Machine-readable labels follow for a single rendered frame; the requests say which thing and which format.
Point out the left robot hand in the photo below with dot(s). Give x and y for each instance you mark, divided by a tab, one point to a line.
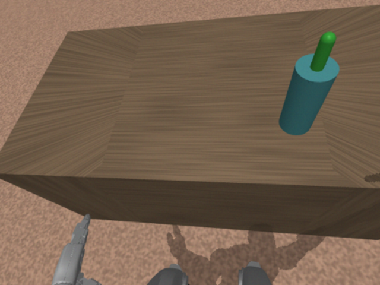
68	269

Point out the bottle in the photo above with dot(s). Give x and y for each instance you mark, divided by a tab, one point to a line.
312	79

